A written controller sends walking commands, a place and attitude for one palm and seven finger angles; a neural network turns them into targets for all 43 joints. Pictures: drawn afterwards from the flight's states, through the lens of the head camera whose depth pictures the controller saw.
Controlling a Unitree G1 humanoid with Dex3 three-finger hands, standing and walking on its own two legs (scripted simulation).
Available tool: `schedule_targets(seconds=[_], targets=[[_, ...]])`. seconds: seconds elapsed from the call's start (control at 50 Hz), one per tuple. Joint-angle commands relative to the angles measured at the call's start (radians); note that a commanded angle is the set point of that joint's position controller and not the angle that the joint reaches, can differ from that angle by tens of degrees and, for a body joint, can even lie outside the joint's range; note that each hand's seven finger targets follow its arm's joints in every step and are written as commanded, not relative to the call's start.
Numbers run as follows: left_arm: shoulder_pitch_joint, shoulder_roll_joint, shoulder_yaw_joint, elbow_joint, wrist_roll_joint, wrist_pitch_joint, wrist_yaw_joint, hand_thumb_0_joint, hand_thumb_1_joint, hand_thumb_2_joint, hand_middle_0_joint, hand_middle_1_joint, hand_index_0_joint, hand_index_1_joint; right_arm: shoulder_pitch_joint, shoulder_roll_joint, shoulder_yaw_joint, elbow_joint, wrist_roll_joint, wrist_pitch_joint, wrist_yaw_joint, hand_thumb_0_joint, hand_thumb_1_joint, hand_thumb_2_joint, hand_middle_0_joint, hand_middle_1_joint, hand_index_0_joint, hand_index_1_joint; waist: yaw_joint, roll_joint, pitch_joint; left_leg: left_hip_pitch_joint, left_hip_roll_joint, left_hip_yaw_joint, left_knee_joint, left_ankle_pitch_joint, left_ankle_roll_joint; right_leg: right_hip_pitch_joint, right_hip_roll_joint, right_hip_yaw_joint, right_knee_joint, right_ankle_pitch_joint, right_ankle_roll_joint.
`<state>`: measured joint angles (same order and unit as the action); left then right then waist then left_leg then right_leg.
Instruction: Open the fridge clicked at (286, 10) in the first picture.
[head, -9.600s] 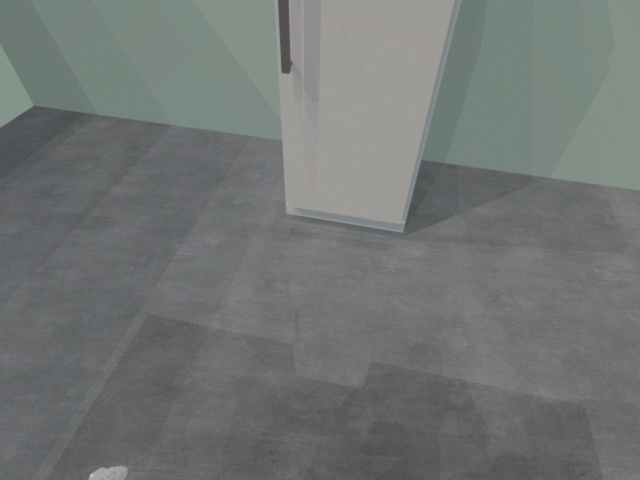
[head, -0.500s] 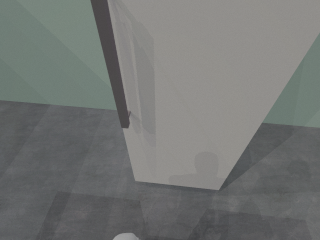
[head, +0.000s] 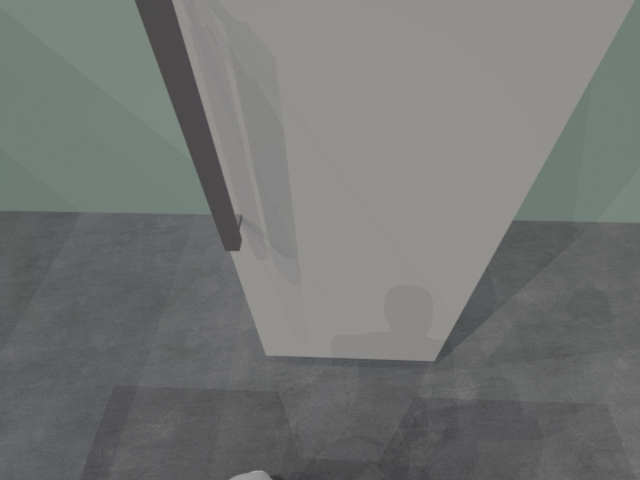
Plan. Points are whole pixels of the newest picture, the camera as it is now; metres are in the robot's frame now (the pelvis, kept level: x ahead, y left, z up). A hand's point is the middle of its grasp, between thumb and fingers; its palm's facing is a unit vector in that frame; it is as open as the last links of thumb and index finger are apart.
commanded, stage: come to a stop and stand still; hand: left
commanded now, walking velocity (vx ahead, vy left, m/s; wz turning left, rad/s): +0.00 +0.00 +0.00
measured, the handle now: (206, 135) +0.49 +0.17 +0.17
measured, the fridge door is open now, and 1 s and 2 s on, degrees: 0 0 0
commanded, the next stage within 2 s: look again from close up in 1.82 s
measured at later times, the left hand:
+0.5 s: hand out of the picture -0.06 +0.11 -0.16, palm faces +0.10 -0.98 -0.14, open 7.3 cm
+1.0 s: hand out of the picture -0.05 +0.15 -0.16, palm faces +0.05 -0.98 -0.21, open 7.3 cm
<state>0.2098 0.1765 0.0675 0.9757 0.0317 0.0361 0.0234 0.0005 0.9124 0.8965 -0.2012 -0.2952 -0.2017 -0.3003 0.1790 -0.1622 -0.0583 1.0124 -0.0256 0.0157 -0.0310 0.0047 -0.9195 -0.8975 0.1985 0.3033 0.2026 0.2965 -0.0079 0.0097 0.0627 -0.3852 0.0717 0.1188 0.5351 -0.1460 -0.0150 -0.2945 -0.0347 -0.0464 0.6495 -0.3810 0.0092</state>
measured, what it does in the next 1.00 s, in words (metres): steps on the spot: left foot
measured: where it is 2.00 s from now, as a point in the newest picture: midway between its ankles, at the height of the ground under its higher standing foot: outside the picture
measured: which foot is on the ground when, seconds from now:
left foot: down 0.00-0.00, up 0.02-0.30, down 0.32-1.00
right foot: down 0.00-1.00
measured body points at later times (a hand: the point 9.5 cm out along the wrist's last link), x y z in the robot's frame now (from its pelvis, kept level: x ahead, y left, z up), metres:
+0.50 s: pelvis -0.03 -0.04 +0.02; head -0.03 -0.04 +0.47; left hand -0.06 +0.16 -0.15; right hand -0.04 -0.25 -0.15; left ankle -0.06 +0.08 -0.73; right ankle -0.01 -0.10 -0.73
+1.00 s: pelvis -0.05 -0.02 +0.01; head -0.07 -0.03 +0.46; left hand -0.05 +0.20 -0.15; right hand -0.08 -0.23 -0.16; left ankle -0.06 +0.07 -0.72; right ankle -0.01 -0.10 -0.73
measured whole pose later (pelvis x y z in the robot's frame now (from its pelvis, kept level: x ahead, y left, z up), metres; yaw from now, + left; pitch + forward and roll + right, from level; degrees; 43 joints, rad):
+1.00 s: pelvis -0.05 -0.02 +0.01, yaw +1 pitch -1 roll +0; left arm 0.32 0.12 0.01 1.11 0.02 -0.02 0.05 0.00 0.91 0.90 -0.21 -0.30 -0.21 -0.30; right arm 0.39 -0.13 0.00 1.07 -0.02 -0.01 -0.02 0.01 -0.91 -0.90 0.19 0.30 0.20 0.30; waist -0.03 0.03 -0.03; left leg -0.21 0.00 0.05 0.54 -0.30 0.03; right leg -0.27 0.03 -0.10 0.49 -0.20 -0.07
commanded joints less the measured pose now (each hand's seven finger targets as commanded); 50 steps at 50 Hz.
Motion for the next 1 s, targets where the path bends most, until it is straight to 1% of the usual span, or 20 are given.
schedule_targets(seconds=[0.0,0.02,0.04,0.08,0.12,0.22,0.26,0.3,0.34,0.38,0.46,0.52,0.66,0.72,0.74,0.76,0.8,0.82,0.88,0.98], targets=[[0.144,0.155,0.006,-0.020,0.010,-0.026,0.010,0.000,0.900,0.900,-0.200,-0.300,-0.200,-0.300,0.015,-0.020,-0.015,-0.082,0.008,0.017,0.011,0.000,-0.900,-0.900,0.200,0.300,0.200,0.300,0.044,-0.335,0.002,-0.137,-0.043,-0.064,0.237,-0.387,0.000,0.000,-0.316,0.331,-0.432,0.079,-0.119],[0.084,0.146,-0.004,-0.042,0.006,-0.026,0.009,0.000,0.900,0.900,-0.200,-0.300,-0.200,-0.300,0.016,-0.039,-0.017,-0.081,0.005,0.024,0.017,0.000,-0.900,-0.900,0.200,0.300,0.200,0.300,0.029,-0.248,-0.001,-0.079,-0.033,-0.120,0.324,-0.359,0.008,-0.092,-0.308,0.284,-0.439,-0.019,-0.163],[0.042,0.121,-0.002,-0.052,0.005,-0.036,0.012,0.000,0.900,0.900,-0.200,-0.300,-0.200,-0.300,0.022,-0.044,-0.019,-0.064,-0.001,0.030,0.019,0.000,-0.900,-0.900,0.200,0.300,0.200,0.300,0.010,-0.301,0.044,-0.095,-0.027,-0.133,0.366,-0.305,0.014,-0.117,-0.242,0.256,-0.441,-0.014,-0.133],[0.020,0.080,-0.014,-0.043,-0.004,-0.045,0.014,0.000,0.900,0.900,-0.200,-0.300,-0.200,-0.300,0.077,-0.038,-0.013,-0.017,0.001,0.027,0.019,0.000,-0.900,-0.900,0.200,0.300,0.200,0.300,-0.016,-0.209,0.047,-0.067,-0.027,-0.110,0.424,-0.232,0.003,-0.088,-0.201,0.190,-0.420,0.113,-0.126],[0.049,0.079,-0.016,-0.037,-0.007,-0.052,0.010,0.000,0.900,0.900,-0.200,-0.300,-0.200,-0.300,0.102,-0.028,-0.006,0.005,0.005,0.020,0.021,0.000,-0.900,-0.900,0.200,0.300,0.200,0.300,-0.011,-0.162,0.026,-0.042,-0.031,-0.094,0.396,-0.208,-0.006,-0.041,-0.177,0.159,-0.400,0.171,-0.135],[0.140,0.096,-0.009,0.013,-0.007,-0.054,0.011,0.000,0.900,0.900,-0.200,-0.300,-0.200,-0.300,0.093,0.005,0.014,0.013,0.009,0.004,0.010,0.000,-0.900,-0.900,0.200,0.300,0.200,0.300,0.034,-0.081,-0.012,0.046,-0.030,-0.070,0.104,-0.255,-0.009,0.081,-0.203,0.214,-0.370,0.224,-0.184],[0.124,0.091,-0.012,0.030,-0.017,-0.054,0.009,0.000,0.900,0.900,-0.200,-0.300,-0.200,-0.300,0.160,0.018,0.026,0.048,0.011,-0.007,0.003,0.000,-0.900,-0.900,0.200,0.300,0.200,0.300,0.009,-0.059,-0.040,0.180,-0.034,-0.078,-0.083,-0.137,0.002,0.058,-0.167,0.192,-0.346,0.184,-0.149],[0.131,0.046,-0.024,0.045,-0.025,-0.058,0.008,0.000,0.900,0.900,-0.200,-0.300,-0.200,-0.300,0.197,-0.017,0.029,0.070,0.013,-0.028,-0.009,0.000,-0.900,-0.900,0.200,0.300,0.200,0.300,0.009,0.041,-0.060,0.262,0.037,-0.152,-0.183,-0.002,0.032,0.046,-0.099,0.141,-0.294,0.239,-0.085],[0.144,0.028,-0.028,0.070,-0.025,-0.063,0.009,0.000,0.900,0.900,-0.200,-0.300,-0.200,-0.300,0.178,-0.040,0.034,0.073,0.008,-0.034,-0.017,0.000,-0.900,-0.900,0.200,0.300,0.200,0.300,0.031,0.048,-0.084,0.216,0.086,-0.173,-0.155,0.084,0.054,0.122,-0.065,0.110,-0.295,0.318,-0.034],[0.132,0.044,-0.034,0.101,-0.025,-0.058,0.009,0.000,0.900,0.900,-0.200,-0.300,-0.200,-0.300,0.155,-0.026,0.042,0.093,0.013,-0.038,-0.020,0.000,-0.900,-0.900,0.200,0.300,0.200,0.300,0.032,0.145,-0.073,0.183,0.077,-0.177,-0.197,0.089,0.048,0.184,-0.071,0.089,-0.276,0.336,-0.037],[0.149,0.032,-0.046,0.135,-0.021,-0.055,0.006,0.000,0.900,0.900,-0.200,-0.300,-0.200,-0.300,0.173,-0.015,0.050,0.098,0.013,-0.028,-0.017,0.000,-0.900,-0.900,0.200,0.300,0.200,0.300,0.028,0.029,0.036,0.111,0.047,-0.165,-0.251,-0.135,0.038,0.152,-0.073,0.102,-0.348,0.172,-0.044],[0.161,0.023,-0.048,0.147,-0.019,-0.055,0.007,0.000,0.900,0.900,-0.200,-0.300,-0.200,-0.300,0.210,-0.007,0.052,0.108,0.009,-0.022,-0.015,0.000,-0.900,-0.900,0.200,0.300,0.200,0.300,0.017,-0.045,0.072,0.132,0.021,-0.142,-0.238,-0.149,0.036,0.095,-0.080,0.121,-0.396,0.063,-0.044],[0.183,0.016,-0.046,0.147,-0.021,-0.060,0.010,0.000,0.900,0.900,-0.200,-0.300,-0.200,-0.300,0.262,0.006,0.057,0.118,0.005,-0.022,-0.011,0.000,-0.900,-0.900,0.200,0.300,0.200,0.300,0.007,-0.044,0.064,0.143,0.002,-0.124,-0.215,-0.153,0.038,0.049,-0.082,0.138,-0.423,-0.022,-0.048],[0.190,0.015,-0.045,0.146,-0.021,-0.062,0.011,0.000,0.900,0.900,-0.200,-0.300,-0.200,-0.300,0.271,0.012,0.060,0.120,0.006,-0.026,-0.011,0.000,-0.900,-0.900,0.200,0.300,0.200,0.300,0.010,-0.008,0.052,0.128,0.004,-0.126,-0.218,-0.151,0.036,0.069,-0.081,0.134,-0.408,0.016,-0.050],[0.242,0.054,-0.048,0.157,-0.008,-0.085,0.054,0.000,0.900,0.900,-0.200,-0.300,-0.200,-0.300,0.158,-0.070,0.037,0.073,0.015,-0.041,0.001,0.000,-0.900,-0.900,0.200,0.300,0.200,0.300,0.040,-0.018,0.083,0.081,0.006,-0.032,-0.032,-0.191,0.000,0.070,-0.114,0.174,-0.386,0.501,0.073],[0.207,0.103,-0.035,0.112,-0.012,-0.085,0.046,0.000,0.900,0.900,-0.200,-0.300,-0.200,-0.300,0.254,-0.005,0.036,0.039,0.017,-0.020,-0.003,0.000,-0.900,-0.900,0.200,0.300,0.200,0.300,-0.025,-0.034,-0.044,0.100,-0.045,-0.082,0.057,-0.280,0.010,0.115,-0.183,0.260,-0.419,0.321,0.036],[0.164,0.089,-0.034,0.095,-0.012,-0.097,0.033,0.000,0.900,0.900,-0.200,-0.300,-0.200,-0.300,0.261,0.008,0.046,0.044,0.013,-0.024,0.003,0.000,-0.900,-0.900,0.200,0.300,0.200,0.300,-0.025,0.025,-0.100,0.149,-0.014,-0.108,0.068,-0.234,0.022,0.073,-0.208,0.244,-0.409,0.121,-0.109],[0.151,0.077,-0.036,0.087,-0.012,-0.099,0.029,0.000,0.900,0.900,-0.200,-0.300,-0.200,-0.300,0.272,0.012,0.046,0.041,0.010,-0.028,0.008,0.000,-0.900,-0.900,0.200,0.300,0.200,0.300,-0.030,0.016,-0.101,0.179,-0.026,-0.101,0.045,-0.170,0.023,0.031,-0.184,0.214,-0.406,0.036,-0.136],[0.119,0.050,-0.038,0.082,-0.013,-0.091,0.027,0.000,0.900,0.900,-0.200,-0.300,-0.200,-0.300,0.322,0.014,0.050,0.047,0.004,-0.033,0.009,0.000,-0.900,-0.900,0.200,0.300,0.200,0.300,-0.039,-0.060,-0.015,0.197,-0.023,-0.113,-0.037,-0.128,0.034,-0.075,-0.136,0.163,-0.383,-0.065,-0.122],[0.145,0.037,-0.041,0.071,-0.016,-0.068,0.018,0.000,0.900,0.900,-0.200,-0.300,-0.200,-0.300,0.282,-0.036,0.052,0.024,-0.004,-0.044,0.004,0.000,-0.900,-0.900,0.200,0.300,0.200,0.300,0.005,0.061,0.090,-0.004,0.025,-0.222,-0.225,-0.264,0.067,-0.004,-0.056,0.117,-0.267,-0.022,-0.080]])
